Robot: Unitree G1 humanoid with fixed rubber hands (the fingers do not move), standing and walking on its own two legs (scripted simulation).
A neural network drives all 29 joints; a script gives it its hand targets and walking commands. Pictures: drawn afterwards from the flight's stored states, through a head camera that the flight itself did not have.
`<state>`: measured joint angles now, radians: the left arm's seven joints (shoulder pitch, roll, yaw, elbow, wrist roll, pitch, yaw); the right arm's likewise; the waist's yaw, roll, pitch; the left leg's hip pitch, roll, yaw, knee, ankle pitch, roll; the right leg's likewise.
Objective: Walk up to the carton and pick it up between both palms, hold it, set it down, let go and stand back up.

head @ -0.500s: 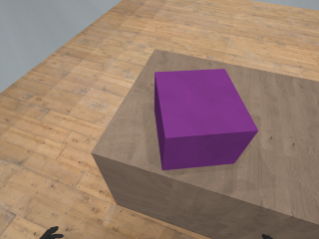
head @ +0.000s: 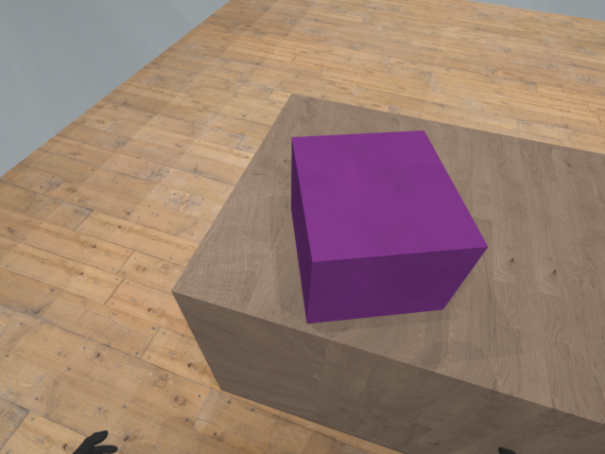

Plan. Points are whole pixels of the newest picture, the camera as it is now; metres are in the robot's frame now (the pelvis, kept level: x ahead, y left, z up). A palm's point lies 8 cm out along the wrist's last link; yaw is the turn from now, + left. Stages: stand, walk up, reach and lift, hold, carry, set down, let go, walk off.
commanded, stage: stand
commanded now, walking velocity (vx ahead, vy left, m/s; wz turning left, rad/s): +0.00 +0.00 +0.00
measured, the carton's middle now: (367, 223) +0.49 -0.10 -0.04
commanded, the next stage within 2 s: none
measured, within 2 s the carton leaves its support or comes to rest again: neither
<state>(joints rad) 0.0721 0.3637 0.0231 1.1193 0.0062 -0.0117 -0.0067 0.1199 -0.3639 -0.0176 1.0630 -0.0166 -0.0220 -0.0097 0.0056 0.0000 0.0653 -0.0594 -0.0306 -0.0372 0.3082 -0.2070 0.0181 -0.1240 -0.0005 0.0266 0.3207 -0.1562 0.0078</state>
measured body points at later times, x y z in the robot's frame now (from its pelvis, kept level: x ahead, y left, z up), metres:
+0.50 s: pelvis +0.00 +0.00 +0.00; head +0.02 +0.01 +0.45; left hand +0.09 +0.31 -0.13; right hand +0.09 -0.30 -0.13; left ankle -0.02 +0.11 -0.75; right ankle +0.01 -0.13 -0.75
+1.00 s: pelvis +0.00 +0.01 +0.00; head +0.02 +0.01 +0.45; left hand +0.10 +0.31 -0.13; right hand +0.09 -0.30 -0.12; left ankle -0.02 +0.11 -0.75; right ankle +0.01 -0.13 -0.75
